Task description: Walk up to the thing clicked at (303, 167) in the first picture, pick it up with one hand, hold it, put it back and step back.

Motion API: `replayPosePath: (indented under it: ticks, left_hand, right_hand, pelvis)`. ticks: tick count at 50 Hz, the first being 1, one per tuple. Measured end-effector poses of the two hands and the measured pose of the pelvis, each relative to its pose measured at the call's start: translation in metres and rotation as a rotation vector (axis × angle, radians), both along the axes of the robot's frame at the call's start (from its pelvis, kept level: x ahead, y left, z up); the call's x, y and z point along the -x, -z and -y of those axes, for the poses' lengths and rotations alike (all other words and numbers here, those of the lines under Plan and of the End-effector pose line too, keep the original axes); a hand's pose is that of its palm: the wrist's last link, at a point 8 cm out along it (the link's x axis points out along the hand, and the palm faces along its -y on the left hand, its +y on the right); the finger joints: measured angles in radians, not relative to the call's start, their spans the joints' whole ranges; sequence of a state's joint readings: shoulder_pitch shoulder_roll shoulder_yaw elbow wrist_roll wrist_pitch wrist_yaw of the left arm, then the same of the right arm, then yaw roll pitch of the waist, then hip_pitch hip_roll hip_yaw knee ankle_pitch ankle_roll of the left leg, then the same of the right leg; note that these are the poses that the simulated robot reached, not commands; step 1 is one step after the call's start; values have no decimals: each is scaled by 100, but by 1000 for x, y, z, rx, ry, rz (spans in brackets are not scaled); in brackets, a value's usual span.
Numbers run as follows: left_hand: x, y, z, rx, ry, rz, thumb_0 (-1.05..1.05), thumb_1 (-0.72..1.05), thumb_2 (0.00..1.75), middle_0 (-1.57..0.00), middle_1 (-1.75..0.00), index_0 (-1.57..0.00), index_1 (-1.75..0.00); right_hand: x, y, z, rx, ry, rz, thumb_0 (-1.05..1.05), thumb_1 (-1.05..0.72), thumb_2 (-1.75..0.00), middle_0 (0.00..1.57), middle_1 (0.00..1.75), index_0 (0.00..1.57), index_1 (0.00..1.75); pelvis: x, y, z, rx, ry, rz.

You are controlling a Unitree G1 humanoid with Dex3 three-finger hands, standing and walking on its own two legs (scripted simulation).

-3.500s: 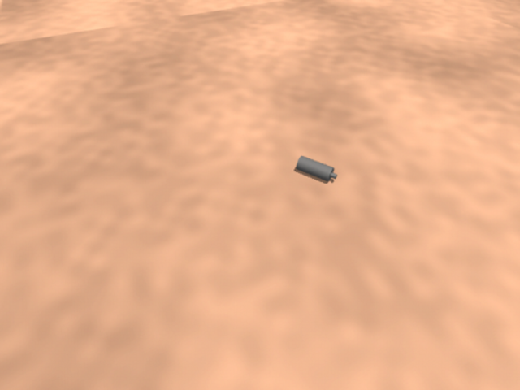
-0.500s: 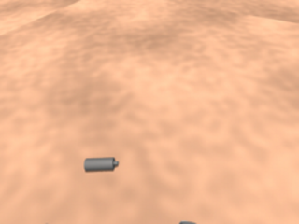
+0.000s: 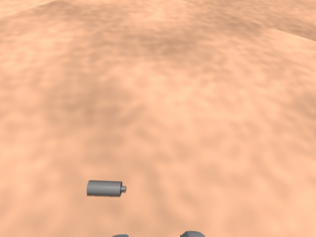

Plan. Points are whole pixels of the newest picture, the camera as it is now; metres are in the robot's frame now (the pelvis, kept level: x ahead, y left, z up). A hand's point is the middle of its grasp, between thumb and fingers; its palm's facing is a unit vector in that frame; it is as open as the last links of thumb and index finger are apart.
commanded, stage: walk up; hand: left
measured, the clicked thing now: (107, 188) +0.49 +0.29 -0.72
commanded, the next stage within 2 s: stand in 1.46 s
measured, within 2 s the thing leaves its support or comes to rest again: neither
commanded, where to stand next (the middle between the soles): +0.12 -0.01 m, yaw +0 degrees
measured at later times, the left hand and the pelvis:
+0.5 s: hand (72, 234) +0.16 +0.24 -0.13, palm faces -0.05 -0.94 -0.34, open 7.3 cm; pelvis +0.05 -0.01 +0.01, yaw -1 degrees
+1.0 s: hand out of the picture +0.14 +0.23 -0.13, palm faces -0.02 -0.95 -0.32, open 7.3 cm; pelvis +0.05 -0.01 +0.03, yaw -1 degrees
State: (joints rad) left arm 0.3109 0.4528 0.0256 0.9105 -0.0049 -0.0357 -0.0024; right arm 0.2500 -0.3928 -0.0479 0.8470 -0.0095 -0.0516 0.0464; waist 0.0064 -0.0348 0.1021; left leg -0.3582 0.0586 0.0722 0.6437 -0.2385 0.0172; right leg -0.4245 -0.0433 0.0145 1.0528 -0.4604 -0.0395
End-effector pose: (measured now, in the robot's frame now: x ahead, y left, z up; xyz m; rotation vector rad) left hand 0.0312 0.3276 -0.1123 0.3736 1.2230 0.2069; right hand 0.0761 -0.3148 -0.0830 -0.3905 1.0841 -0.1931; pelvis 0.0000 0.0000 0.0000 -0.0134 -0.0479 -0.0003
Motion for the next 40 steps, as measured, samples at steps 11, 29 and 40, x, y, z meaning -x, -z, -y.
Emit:
replayPosePath:
  ticks: [11, 29, 40]
  left_hand:
    - [-51, 3, 15, -11, -2, 4, 0, 91, 90, -21, -30, -21, -30]
    - [-134, -17, 51, 67, 32, 91, 0, 91, 90, -21, -30, -21, -30]
    - [-128, -19, 52, 75, 7, 56, 0, 91, 90, -21, -30, -21, -30]
  right_hand:
    - [-25, 29, 0, -31, 35, -50, 1, -90, -89, 20, 30, 20, 30]
    - [-44, 21, -8, -79, 63, -117, 1, -90, -89, 20, 30, 20, 30]
    - [-50, 9, 5, -48, 80, -110, 1, -90, -89, 20, 30, 20, 30]
  pelvis:
    - [-30, 8, 6, -4, 13, 1]
    - [-50, -17, 11, -22, 18, -8]
    - [-53, -24, 14, -17, 17, -4]
